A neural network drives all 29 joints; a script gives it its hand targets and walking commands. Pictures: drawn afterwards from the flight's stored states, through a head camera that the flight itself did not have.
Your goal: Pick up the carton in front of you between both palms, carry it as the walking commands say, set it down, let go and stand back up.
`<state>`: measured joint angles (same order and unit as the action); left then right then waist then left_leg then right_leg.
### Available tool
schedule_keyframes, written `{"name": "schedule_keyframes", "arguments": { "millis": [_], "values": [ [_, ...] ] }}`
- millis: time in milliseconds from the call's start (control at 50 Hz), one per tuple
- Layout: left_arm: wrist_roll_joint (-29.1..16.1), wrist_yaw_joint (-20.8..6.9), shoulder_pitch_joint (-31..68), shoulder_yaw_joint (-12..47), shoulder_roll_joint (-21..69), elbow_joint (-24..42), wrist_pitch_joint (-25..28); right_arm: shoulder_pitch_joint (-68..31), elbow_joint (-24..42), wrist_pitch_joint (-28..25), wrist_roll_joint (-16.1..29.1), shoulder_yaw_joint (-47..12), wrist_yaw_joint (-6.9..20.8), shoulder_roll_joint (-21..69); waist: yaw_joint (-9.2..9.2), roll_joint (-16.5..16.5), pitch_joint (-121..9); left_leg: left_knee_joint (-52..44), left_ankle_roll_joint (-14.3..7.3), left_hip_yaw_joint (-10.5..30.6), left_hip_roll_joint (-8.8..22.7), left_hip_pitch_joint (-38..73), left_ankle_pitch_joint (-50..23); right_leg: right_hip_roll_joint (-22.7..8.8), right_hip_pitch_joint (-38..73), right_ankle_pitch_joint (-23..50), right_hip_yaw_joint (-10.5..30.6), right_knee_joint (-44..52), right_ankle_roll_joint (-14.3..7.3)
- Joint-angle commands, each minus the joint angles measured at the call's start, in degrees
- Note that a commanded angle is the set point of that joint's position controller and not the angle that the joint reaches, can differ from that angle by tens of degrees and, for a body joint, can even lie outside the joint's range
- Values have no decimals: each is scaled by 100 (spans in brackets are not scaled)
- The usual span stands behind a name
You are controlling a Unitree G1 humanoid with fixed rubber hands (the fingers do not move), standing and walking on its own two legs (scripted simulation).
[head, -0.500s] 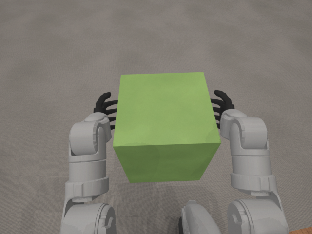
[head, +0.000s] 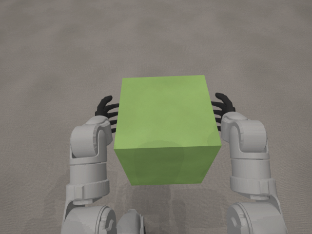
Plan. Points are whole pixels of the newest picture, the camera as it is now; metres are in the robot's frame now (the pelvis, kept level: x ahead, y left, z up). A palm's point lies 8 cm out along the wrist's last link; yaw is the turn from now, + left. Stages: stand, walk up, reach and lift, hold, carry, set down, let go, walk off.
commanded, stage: carry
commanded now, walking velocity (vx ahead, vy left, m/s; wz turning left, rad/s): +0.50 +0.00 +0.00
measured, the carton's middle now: (164, 134) +0.36 +0.01 +0.02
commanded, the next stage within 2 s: none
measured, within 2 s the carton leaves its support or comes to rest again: neither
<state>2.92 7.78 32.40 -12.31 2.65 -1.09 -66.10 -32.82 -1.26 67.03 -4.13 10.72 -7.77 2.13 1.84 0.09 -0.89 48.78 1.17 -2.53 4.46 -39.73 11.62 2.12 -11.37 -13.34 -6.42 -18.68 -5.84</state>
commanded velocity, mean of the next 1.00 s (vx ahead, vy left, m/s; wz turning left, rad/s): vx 0.45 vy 0.00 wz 0.00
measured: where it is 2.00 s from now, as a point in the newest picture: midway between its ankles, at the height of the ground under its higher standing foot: (168, 142)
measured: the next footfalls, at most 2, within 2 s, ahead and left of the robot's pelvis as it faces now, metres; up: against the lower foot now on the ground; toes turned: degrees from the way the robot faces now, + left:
left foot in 0.18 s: +0.29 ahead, +0.12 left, +0.00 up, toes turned +7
right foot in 0.64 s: +0.58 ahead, -0.12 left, +0.00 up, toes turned -12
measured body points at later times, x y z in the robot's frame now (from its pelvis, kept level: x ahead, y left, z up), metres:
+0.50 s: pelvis +0.32 +0.03 +0.00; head +0.31 +0.04 +0.45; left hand +0.60 +0.16 +0.08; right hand +0.58 -0.14 +0.08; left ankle +0.25 +0.11 -0.75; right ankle +0.42 -0.12 -0.71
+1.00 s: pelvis +0.62 -0.02 +0.00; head +0.60 -0.03 +0.45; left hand +0.88 +0.13 +0.08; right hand +0.89 -0.17 +0.08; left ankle +0.74 +0.12 -0.71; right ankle +0.54 -0.11 -0.75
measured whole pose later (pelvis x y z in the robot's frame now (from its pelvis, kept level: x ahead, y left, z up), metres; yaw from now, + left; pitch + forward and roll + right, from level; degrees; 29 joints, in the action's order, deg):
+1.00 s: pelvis +0.62 -0.02 +0.00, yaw +0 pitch +4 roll +1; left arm 6.0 4.4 6.3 -4.5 7.4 20.0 -68.2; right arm -6.0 20.9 69.3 -7.0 4.6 -4.8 7.4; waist 1.1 0.3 -7.8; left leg 34.1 0.9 -7.8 5.8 -32.0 6.8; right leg -2.4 -5.1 -14.5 -12.1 -15.6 -1.0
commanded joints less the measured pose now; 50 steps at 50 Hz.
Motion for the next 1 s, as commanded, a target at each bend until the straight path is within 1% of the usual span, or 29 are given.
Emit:
{"name": "schedule_keyframes", "arguments": {
  "millis": [0,80,120,140,160,180,200,220,260,280,320,360,400,520,560,600,620,640,660,680,700,720,740,760,780,820,860,900,980],
  "values": [
    [-2474,-1611,3533,4028,6040,647,-68,-3468,721,-131,2250,-3997,1178,6136,44,-712,-2468,-718,23,-336,-175,-206,-500,-1390,2617,3824,923,60,-267],
    [-2171,-1673,2708,3993,5952,673,-230,-2912,879,64,2202,-4096,1336,6122,56,-861,-2078,-1997,-48,-688,-474,271,-1032,-1250,2825,4624,492,-141,-106],
    [-2042,-1695,2263,4011,5947,742,-286,-2617,918,154,2184,-4116,1438,6130,-2,-977,-2159,-2681,-178,-1032,-685,1403,-1171,-1182,2496,5291,195,-727,78],
    [-2015,-1708,2132,4052,5946,832,-311,-2395,910,180,2157,-4121,1489,6177,-125,-899,-2380,-3012,-256,-1182,-705,2556,-1450,-1122,1940,5181,-86,-1405,234],
    [-1981,-1731,2047,4119,5921,952,-326,-2147,918,195,2122,-4112,1536,6187,-249,-650,-2705,-2895,-388,-700,-186,3939,-1407,-1056,950,3891,-166,-2247,442],
    [-1947,-1758,1899,4215,5903,1132,-370,-1806,1025,216,1990,-4077,1541,6115,-306,450,-3132,-2310,-722,1052,1166,5241,-2585,-775,-388,1532,-146,-3427,607],
    [-2021,-1781,1947,4330,6099,1245,-413,-1667,951,185,1855,-4006,1545,5964,-349,1756,-3272,-2745,-1741,2995,2005,6409,-2199,40,-2359,-1386,191,-4827,730],
    [-2018,-1789,1793,4371,6118,1320,-388,-1413,1111,180,1903,-4095,1568,6093,-332,1275,-2947,-2987,-1811,2912,1997,6094,-1832,-193,-2999,-1605,599,-5462,590],
    [-2019,-1784,1641,4479,6233,1604,-281,-1466,1674,124,2009,-4320,1624,6318,-315,326,-2486,-3194,-1369,1996,1686,5224,-1876,-655,-2967,-1109,775,-4987,481],
    [-1995,-1768,1482,4530,6273,1726,-228,-1491,1944,93,2069,-4441,1650,6353,-273,179,-2338,-3416,-1154,1627,1551,4795,-1504,-833,-2787,-804,777,-4435,507],
    [-1906,-1702,1135,4628,6181,2035,-156,-1189,2145,48,2193,-4555,1719,6491,-252,445,-2257,-3697,-981,1027,1323,4344,-1128,-773,-2348,-541,473,-3741,614],
    [-1889,-1655,699,4715,6237,2227,-134,-785,2360,53,2241,-4546,1751,6281,-248,638,-2181,-3839,-1012,663,1209,4193,-949,-728,-2225,-365,276,-3076,741],
    [-1854,-1612,415,4734,6043,2372,-163,-554,2493,105,2275,-4561,1776,6041,-259,734,-1970,-3852,-963,335,1060,4150,-1146,-711,-2222,71,77,-2333,795],
    [-1845,-1632,47,4705,5507,2339,-407,-19,2354,307,2072,-4414,1769,5451,-310,858,-1321,-3715,-715,-218,884,4189,-1935,-568,-1978,1040,-394,-1196,681],
    [-1852,-1665,16,4652,5398,2236,-474,33,2233,357,2001,-4384,1760,5361,-309,883,-1147,-3483,-622,-306,896,4187,-2000,-548,-1727,1065,-471,-927,596],
    [-1845,-1692,-40,4586,5321,2053,-511,-40,2136,394,1975,-4395,1749,5294,-192,728,-1306,-2500,-451,-700,682,3797,-2402,-236,-555,717,-878,-539,505],
    [-1839,-1703,-43,4541,5294,1939,-513,-16,2078,408,1965,-4407,1740,5243,-129,517,-1626,-1604,-277,-907,520,3123,-2275,-332,663,395,-734,-682,455],
    [-1777,-1712,-116,4465,5238,1800,-493,-139,2127,437,1988,-4429,1742,5181,-26,-423,-1984,-139,-10,-992,136,2095,-1169,-1438,1555,-388,1121,-151,121],
    [-1741,-1727,-70,4417,5321,1650,-435,-398,2237,460,2052,-4533,1749,5323,-10,-1879,-2304,1376,152,-704,-487,540,926,-2539,2626,-378,3246,380,-608],
    [-1809,-1739,-82,4443,5517,1680,-400,-487,2171,426,2101,-4563,1770,5423,-55,-1667,-2212,2200,-10,-32,-351,14,1662,-2676,2466,403,3472,514,-719],
    [-1875,-1753,11,4510,5734,1769,-356,-538,2154,366,2153,-4585,1791,5630,-56,-1190,-2163,2439,-134,167,-69,-64,1550,-2492,2175,941,2853,385,-643],
    [-1928,-1770,128,4588,5927,1859,-297,-545,2159,294,2174,-4598,1804,5811,-70,-593,-2198,2285,-203,265,145,-12,1247,-2413,1897,973,2438,366,-491],
    [-1969,-1786,241,4662,6076,1973,-238,-511,2175,225,2172,-4625,1807,5918,-98,-283,-2076,1871,-210,304,312,150,926,-2301,1477,857,2021,524,-315],
    [-2007,-1802,304,4714,6167,2048,-186,-480,2214,165,2147,-4665,1796,5989,-120,-354,-2084,1434,-197,255,354,376,698,-2190,1224,496,1649,675,-166],
    [-2040,-1814,306,4745,6198,2096,-147,-423,2214,117,2122,-4699,1778,6077,-118,-481,-2060,1087,-171,103,295,538,552,-2094,1042,259,1360,806,-123],
    [-2094,-1839,183,4788,6120,2200,-113,-196,2251,40,2050,-4694,1728,6110,-107,-662,-1945,365,-91,-97,267,656,372,-2019,870,-37,1000,1035,-164],
    [-2123,-1857,99,4821,5981,2319,-111,-49,2335,14,1981,-4684,1678,6034,-104,-696,-1783,-457,-2,-254,249,616,91,-1961,919,8,766,1153,-232],
    [-2141,-1854,54,4832,5812,2459,-139,6,2465,31,1964,-4685,1639,5910,-93,-724,-1613,-1103,7,-454,173,704,-277,-1842,972,360,494,1114,-180],
    [-2014,-1789,-142,4724,5429,2545,-288,70,2600,195,1996,-4621,1613,5533,-81,-820,-1399,-1761,-26,-878,-118,1094,-880,-1611,1141,2342,-98,496,55]
  ]
}}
